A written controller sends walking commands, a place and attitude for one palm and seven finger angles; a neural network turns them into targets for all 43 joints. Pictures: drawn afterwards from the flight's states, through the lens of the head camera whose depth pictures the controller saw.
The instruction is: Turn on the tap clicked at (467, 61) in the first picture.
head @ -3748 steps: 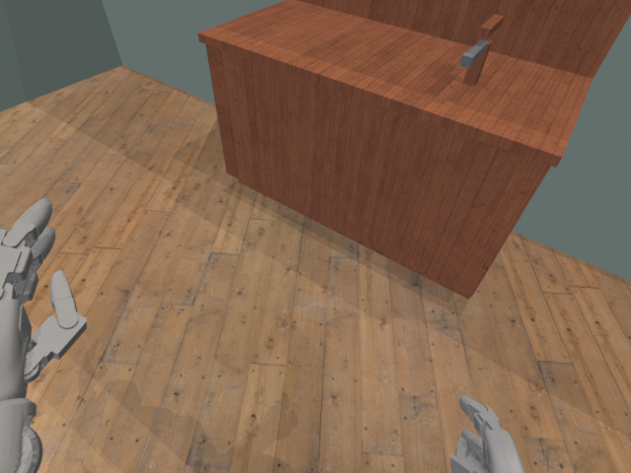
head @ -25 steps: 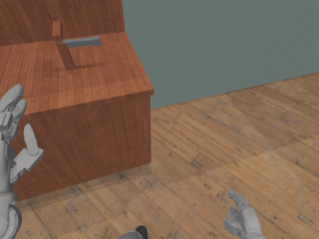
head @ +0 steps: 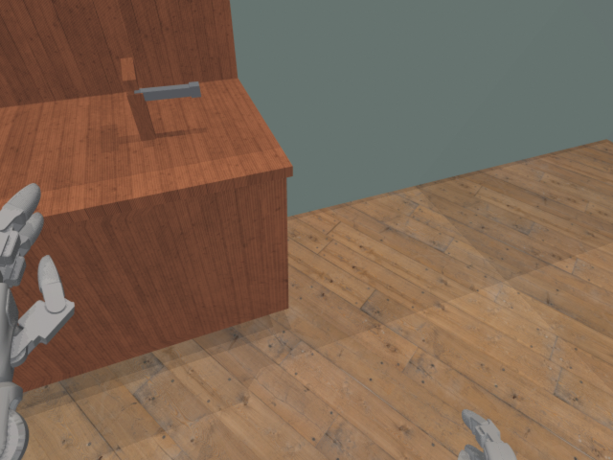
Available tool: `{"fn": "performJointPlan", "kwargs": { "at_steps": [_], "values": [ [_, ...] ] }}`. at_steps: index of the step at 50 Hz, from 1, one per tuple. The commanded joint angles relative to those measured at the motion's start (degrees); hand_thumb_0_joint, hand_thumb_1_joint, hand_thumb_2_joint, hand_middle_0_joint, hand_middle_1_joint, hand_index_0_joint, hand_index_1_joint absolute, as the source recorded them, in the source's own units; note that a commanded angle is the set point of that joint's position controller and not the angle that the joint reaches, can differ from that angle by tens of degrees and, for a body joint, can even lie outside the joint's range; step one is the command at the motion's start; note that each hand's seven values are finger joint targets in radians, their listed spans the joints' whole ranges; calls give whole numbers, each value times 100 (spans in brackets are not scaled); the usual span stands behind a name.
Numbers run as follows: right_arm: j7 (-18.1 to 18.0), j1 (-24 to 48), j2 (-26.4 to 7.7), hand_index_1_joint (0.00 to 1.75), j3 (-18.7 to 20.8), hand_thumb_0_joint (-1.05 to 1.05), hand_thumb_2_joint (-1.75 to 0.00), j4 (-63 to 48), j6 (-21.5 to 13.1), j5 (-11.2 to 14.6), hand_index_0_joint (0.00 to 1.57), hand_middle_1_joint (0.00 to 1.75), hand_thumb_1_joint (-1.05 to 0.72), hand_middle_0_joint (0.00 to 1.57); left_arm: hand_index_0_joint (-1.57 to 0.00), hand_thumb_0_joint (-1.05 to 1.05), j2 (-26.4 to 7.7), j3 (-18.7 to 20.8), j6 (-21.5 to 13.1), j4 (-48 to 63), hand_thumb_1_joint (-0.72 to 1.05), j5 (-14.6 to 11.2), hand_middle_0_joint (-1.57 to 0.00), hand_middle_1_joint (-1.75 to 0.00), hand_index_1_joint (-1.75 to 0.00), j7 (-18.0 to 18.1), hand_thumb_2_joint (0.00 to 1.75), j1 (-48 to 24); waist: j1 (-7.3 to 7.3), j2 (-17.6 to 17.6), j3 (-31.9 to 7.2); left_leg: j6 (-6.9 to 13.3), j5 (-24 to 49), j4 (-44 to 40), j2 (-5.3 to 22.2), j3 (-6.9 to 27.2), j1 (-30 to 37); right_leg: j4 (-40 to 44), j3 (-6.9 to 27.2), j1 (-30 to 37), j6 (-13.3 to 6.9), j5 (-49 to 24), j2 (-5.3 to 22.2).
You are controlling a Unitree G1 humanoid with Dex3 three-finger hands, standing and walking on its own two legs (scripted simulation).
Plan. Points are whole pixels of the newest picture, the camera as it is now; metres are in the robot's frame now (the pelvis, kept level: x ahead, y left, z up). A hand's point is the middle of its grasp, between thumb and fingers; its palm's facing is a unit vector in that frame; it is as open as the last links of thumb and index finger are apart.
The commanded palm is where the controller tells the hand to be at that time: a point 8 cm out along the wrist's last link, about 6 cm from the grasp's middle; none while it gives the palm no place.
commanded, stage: stop stepping back and stand still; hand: left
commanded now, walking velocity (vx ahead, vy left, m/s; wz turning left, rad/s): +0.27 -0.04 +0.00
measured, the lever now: (194, 89) +0.92 +0.33 +0.07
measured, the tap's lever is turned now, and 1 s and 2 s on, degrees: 86 86 86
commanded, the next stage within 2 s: stand and check the lever's angle in 0.36 s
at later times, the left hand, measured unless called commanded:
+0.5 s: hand (71, 302) +0.22 +0.24 +0.18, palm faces +0.45 -0.79 -0.41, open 7.4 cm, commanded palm +0.17 +0.29 +0.18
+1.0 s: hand (101, 278) +0.26 +0.24 +0.16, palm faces +0.40 -0.84 -0.37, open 7.4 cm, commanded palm +0.20 +0.28 +0.18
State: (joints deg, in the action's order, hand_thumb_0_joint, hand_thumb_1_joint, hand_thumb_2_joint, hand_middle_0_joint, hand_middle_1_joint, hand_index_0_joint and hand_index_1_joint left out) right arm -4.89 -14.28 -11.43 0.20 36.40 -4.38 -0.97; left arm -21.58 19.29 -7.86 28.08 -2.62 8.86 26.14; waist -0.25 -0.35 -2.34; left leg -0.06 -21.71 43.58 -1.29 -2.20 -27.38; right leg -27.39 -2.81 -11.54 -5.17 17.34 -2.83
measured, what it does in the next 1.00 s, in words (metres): steps on the spot: left foot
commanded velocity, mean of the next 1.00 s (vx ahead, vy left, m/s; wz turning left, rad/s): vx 0.04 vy -0.03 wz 0.00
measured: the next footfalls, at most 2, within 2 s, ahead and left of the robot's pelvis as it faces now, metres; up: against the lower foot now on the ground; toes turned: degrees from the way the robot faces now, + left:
left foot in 0.20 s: +0.07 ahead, +0.13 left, +0.00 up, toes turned +4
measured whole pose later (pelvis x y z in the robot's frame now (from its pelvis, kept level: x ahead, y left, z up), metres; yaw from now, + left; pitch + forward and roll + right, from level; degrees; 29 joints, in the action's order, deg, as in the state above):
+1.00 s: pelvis +0.05 +0.00 +0.00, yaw +1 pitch +0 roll -1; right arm -4.1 -9.2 -12.7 0.1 33.5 -4.2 0.6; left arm -19.5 17.4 -8.0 25.8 -3.5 8.8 27.0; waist 0.2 -2.3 0.0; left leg -0.8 -16.6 28.1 2.7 -2.8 -11.1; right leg -25.2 -4.3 -12.2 -3.2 12.8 -2.8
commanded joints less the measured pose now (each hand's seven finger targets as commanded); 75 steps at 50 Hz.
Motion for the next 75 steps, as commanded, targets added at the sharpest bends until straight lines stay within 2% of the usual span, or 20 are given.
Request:
{"fn": "performJointPlan", "kwargs": {
  "at_steps": [1,3,5,7,8,10,12,13,16,20,21,23,25,29,32,33,36,43,59,75],
  "values": [
    [8,583,-716,30,254,0,-90,-772,-250,92,20,30,-90,20,-20,0,-809,491,-352,722,90,12,-20,-30,-30,68,90,-758,-90,776,6,-57,-3,1895,408,294,-921,1574,2168,-12,-820,1338,1916],
    [-19,625,-643,30,183,0,-90,-746,-208,97,20,30,-90,20,-20,0,-710,297,-322,286,90,64,-20,-30,-30,74,90,-950,-160,731,204,-3,-41,868,557,90,-148,1596,1569,-822,-476,2067,1684],
    [-117,822,-652,30,178,0,-90,-762,-229,101,20,30,-90,20,-20,0,-703,199,-319,267,90,88,-20,-30,-30,102,90,-1217,-78,850,371,96,-214,-128,528,-198,837,1500,1297,-1386,-439,2306,1571],
    [-213,824,-706,30,185,0,-90,-767,-308,45,20,30,-90,20,-20,0,-782,215,-343,631,90,87,-20,-30,-30,163,90,-1394,-94,410,154,145,-146,-1184,338,-476,1678,969,934,-1294,-299,2110,1254],
    [-225,720,-759,30,186,0,-90,-789,-347,18,20,30,-90,20,-20,0,-811,266,-354,789,90,62,-20,-30,-30,170,90,-1330,-121,-37,49,231,-379,-1666,422,-264,2047,233,761,-1352,-166,1824,980],
    [-157,758,-889,30,153,0,-90,-971,-379,36,20,30,-90,20,-20,0,-815,299,-448,1465,90,73,-20,-30,-30,224,90,-1483,-102,-2079,303,930,-1209,-3154,2191,2812,2436,-2145,-54,-2608,404,1434,85],
    [-82,850,-666,30,144,0,-90,-850,-439,38,20,30,-90,20,-20,0,-1306,758,-531,1619,90,77,-20,-30,-30,176,90,-1441,-10,-1219,260,1069,-1211,-3368,2301,2666,1749,-3003,424,-2290,444,999,377],
    [-30,831,-676,30,176,0,-90,-832,-493,22,20,30,-90,20,-20,0,-1053,679,-470,1477,90,66,-20,-30,-30,138,90,-1070,-30,-1110,333,1079,-1442,-3396,2223,2496,1271,-2880,461,-1986,475,844,480],
    [88,839,-641,30,160,0,-90,-820,-620,75,20,30,-90,20,-20,0,-821,568,-412,1677,90,61,-20,-30,-30,146,90,-631,24,-1206,183,742,-642,-3064,1733,1040,961,-1537,90,-906,543,386,452],
    [93,722,-708,30,183,0,-90,-879,-608,136,20,30,-90,20,-20,0,-744,619,-322,1088,90,47,-20,-30,-30,170,90,-175,10,-616,-178,351,-238,-2037,1270,299,796,149,-204,358,579,-201,172],
    [85,680,-698,30,203,0,-90,-866,-583,132,20,30,-90,20,-20,0,-760,630,-303,927,90,46,-20,-30,-30,168,90,-219,-16,-169,-227,258,-92,-1511,1030,55,691,411,191,454,457,-278,390],
    [99,698,-640,30,199,0,-90,-858,-538,123,20,30,-90,20,-20,0,-816,584,-247,807,90,-1,-20,-30,-30,141,90,-384,-84,777,-249,59,-248,-499,400,-230,506,953,1887,110,-57,-288,1352],
    [120,721,-606,30,255,0,-90,-828,-451,179,20,30,-90,20,-20,0,-827,562,-213,787,90,-31,-20,-30,-30,129,90,-479,-3,1188,-236,3,-453,194,313,-24,445,1350,2338,64,-296,142,1734],
    [65,856,-530,30,113,0,-90,-856,-420,145,20,30,-90,20,-20,0,-886,651,-372,994,90,10,-20,-30,-30,165,90,-514,-21,761,-448,55,219,-1099,356,113,839,617,1363,631,-136,-1809,1518],
    [7,968,-724,30,209,0,-90,-966,-389,117,20,30,-90,20,-20,0,-857,658,-441,1316,90,-21,-20,-30,-30,186,90,-393,56,-401,-611,209,2222,-2020,919,681,1892,64,588,195,365,-1517,732],
    [16,978,-742,30,207,0,-90,-1017,-368,155,20,30,-90,20,-20,0,-800,585,-438,1357,90,-35,-20,-30,-30,178,90,-310,122,-615,-578,271,2354,-2094,1113,840,1848,78,441,142,479,-1272,574],
    [34,990,-728,30,169,0,-90,-1019,-359,137,20,30,-90,20,-20,0,-792,548,-405,1282,90,23,-20,-30,-30,157,90,-292,81,-874,-169,221,1939,-2102,933,611,1222,308,462,371,472,-1451,518],
    [67,791,-764,30,258,0,-90,-1065,-344,187,20,30,-90,20,-20,0,-665,439,-376,994,90,-39,-20,-30,-30,143,90,-99,13,-199,-830,29,2819,-1588,722,244,1711,296,684,820,375,-3094,751],
    [27,923,-755,30,166,0,-90,-1102,-252,123,20,30,-90,20,-20,0,-706,339,-266,778,90,-33,-20,-30,-30,122,90,-531,61,-100,-246,103,1276,-2119,546,303,1441,1022,698,339,459,-1138,629],
    [22,888,-793,30,172,0,-90,-1099,-325,92,20,30,-90,20,-20,0,-710,391,-304,897,90,26,-20,-30,-30,153,90,-334,93,-295,-308,86,898,-2568,607,474,1030,854,408,685,513,-1086,439]
  ]
}}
